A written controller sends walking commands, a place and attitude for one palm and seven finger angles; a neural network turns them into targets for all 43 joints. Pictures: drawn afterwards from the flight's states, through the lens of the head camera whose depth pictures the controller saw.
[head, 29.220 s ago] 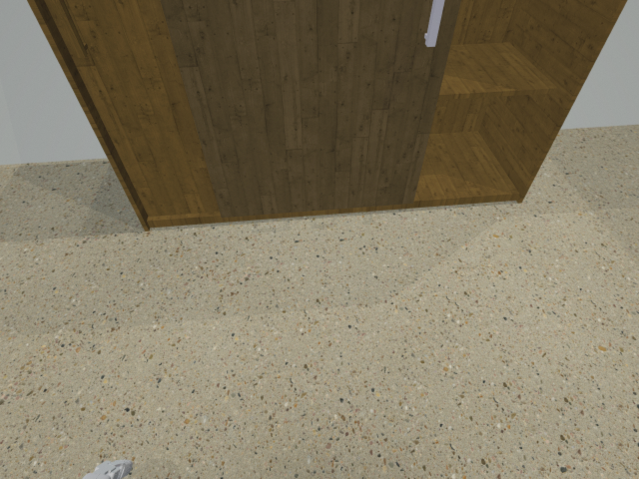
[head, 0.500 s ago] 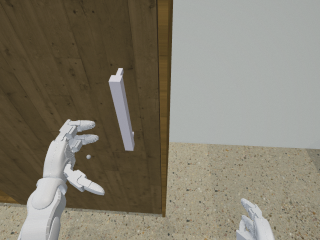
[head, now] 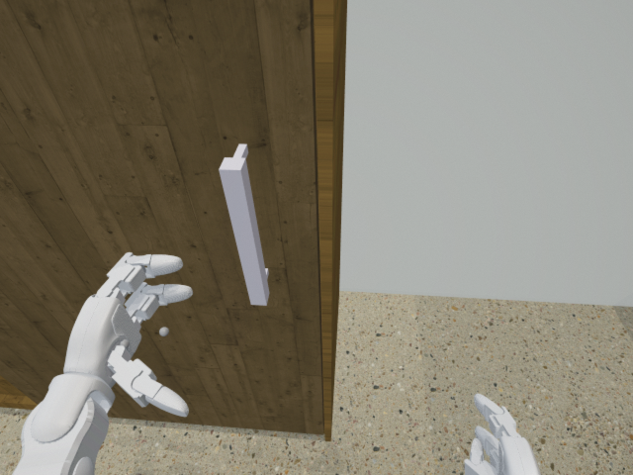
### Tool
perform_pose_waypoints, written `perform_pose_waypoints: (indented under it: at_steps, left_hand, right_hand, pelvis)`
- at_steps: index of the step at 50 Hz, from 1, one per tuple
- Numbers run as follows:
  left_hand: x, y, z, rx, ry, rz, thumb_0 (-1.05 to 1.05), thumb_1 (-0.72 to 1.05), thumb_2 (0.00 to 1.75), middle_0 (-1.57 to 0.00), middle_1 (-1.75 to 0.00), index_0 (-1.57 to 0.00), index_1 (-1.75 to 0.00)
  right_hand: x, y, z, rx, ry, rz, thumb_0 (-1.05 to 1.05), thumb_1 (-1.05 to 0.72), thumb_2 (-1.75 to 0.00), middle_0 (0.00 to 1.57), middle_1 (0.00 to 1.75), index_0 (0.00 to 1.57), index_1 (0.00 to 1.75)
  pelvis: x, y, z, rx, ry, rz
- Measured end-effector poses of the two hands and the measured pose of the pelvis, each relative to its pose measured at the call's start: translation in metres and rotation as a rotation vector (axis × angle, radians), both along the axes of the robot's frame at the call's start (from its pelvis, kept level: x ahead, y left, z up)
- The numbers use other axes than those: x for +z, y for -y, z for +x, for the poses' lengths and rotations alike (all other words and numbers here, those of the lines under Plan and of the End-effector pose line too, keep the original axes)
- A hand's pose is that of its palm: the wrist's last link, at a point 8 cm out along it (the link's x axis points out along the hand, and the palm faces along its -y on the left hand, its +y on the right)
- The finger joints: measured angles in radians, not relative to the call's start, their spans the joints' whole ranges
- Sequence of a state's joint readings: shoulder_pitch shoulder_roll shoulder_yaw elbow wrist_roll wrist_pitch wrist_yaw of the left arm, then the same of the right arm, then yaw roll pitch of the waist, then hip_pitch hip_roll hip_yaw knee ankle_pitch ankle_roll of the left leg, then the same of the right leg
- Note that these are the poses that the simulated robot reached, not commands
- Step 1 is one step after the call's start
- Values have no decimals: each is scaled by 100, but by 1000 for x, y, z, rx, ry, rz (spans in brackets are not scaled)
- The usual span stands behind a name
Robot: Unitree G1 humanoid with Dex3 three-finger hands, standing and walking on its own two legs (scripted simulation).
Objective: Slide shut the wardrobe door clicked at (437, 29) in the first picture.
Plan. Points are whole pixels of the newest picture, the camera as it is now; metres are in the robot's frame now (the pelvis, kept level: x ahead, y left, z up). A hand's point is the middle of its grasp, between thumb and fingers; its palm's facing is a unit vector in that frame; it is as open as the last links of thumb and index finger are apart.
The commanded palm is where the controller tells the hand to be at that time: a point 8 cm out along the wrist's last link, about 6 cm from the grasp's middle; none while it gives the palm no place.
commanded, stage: draw the hand back to the body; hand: left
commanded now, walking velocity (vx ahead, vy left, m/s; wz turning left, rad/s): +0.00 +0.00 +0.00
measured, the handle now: (251, 232) +0.40 +0.13 +0.12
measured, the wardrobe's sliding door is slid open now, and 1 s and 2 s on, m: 0.00 0.00 0.00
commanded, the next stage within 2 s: step back with the hand held close in 1.38 s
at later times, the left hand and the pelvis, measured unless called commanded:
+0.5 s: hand (111, 345) +0.20 +0.23 +0.14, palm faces +0.31 -0.90 -0.30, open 13.6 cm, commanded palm +0.16 +0.27 +0.16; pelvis +0.00 +0.00 +0.01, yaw +0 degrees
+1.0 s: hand (62, 328) +0.21 +0.27 +0.17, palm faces +0.42 -0.82 -0.38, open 8.8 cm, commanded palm +0.15 +0.31 +0.19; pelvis +0.01 +0.01 +0.01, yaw -1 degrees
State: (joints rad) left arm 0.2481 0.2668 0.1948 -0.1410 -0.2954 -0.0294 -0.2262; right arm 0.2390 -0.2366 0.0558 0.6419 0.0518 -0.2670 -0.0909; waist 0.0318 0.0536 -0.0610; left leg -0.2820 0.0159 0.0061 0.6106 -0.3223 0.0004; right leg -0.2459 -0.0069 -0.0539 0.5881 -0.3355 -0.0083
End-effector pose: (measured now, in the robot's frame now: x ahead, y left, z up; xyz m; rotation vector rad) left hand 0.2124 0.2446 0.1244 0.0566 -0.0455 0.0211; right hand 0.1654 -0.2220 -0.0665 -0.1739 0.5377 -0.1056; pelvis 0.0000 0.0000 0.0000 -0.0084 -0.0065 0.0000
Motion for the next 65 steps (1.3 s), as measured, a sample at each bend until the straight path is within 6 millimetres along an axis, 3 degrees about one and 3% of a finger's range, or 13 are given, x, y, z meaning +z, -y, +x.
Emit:
perform_pose_waypoints:
  at_steps: [16, 19, 27, 34, 54, 65]
  left_hand:
    - [15, -22, -28, 55, 2, 20, -2, -52, 22, -25, -113, -25, -113]
    - [23, -26, -31, 159, 14, 153, -2, -47, 24, -25, -110, -25, -110]
    - [30, -29, -46, 309, 33, 275, -1, -23, 36, -24, -97, -25, -96]
    - [39, -42, -46, 363, 50, 320, -1, 1, 47, -24, -82, -24, -82]
    - [61, -63, -52, 424, 111, 378, 0, 71, 82, -21, -41, -22, -40]
    - [55, -61, -53, 423, 92, 356, 1, 87, 89, -21, -32, -21, -31]
  right_hand:
    - [11, 5, 14, 20, 56, -27, 1, -90, -90, 20, 30, 20, 30]
    - [13, 1, 17, 34, 52, -32, 1, -90, -90, 20, 30, 20, 30]
    - [8, -10, 17, 51, -26, -19, 1, -90, -90, 20, 30, 20, 30]
    - [0, -15, 14, 46, -91, -9, 1, -90, -90, 20, 30, 20, 30]
    - [6, -5, 19, 9, -98, -27, 1, -90, -90, 20, 30, 20, 30]
    - [6, -10, 18, 21, -105, -25, 1, -90, -90, 20, 30, 20, 30]
  pelvis:
    - [1, 0, 3, 12, 20, -4]
    - [3, 0, 1, 5, 31, -4]
    - [8, -3, 1, -3, 50, 1]
    - [11, -5, 4, -8, 63, 3]
    - [13, -9, 11, -21, 74, 1]
    - [13, -9, 9, -20, 77, 0]
